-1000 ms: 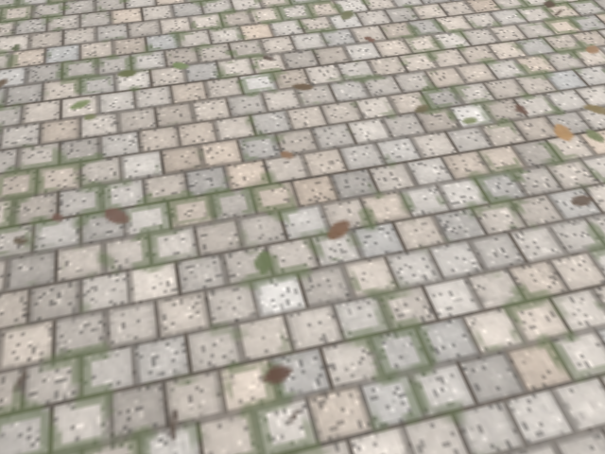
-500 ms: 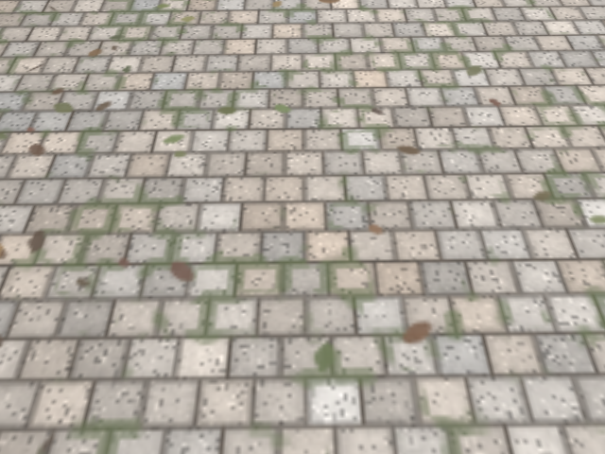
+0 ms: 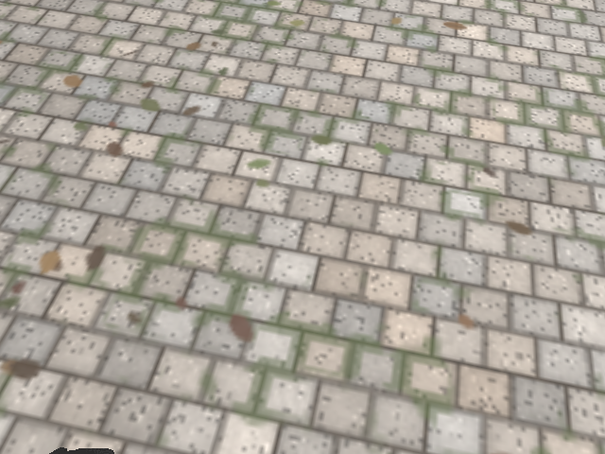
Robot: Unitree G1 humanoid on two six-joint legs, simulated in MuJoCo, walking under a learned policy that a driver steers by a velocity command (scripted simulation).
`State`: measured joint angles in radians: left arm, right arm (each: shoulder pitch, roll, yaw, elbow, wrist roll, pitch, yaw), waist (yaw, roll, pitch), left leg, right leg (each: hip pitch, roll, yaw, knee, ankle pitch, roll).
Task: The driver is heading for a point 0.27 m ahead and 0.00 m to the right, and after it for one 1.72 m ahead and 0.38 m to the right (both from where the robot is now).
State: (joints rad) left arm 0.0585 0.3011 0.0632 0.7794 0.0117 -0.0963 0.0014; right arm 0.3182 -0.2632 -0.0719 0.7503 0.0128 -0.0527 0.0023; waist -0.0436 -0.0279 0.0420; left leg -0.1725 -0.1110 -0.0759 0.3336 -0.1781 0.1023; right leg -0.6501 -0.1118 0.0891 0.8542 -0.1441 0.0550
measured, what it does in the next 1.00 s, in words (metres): walks ahead, turning right: right foot, then left foot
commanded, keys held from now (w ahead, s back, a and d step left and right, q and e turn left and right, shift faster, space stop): w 0.06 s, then no key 0.10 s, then e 0.70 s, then no key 0.14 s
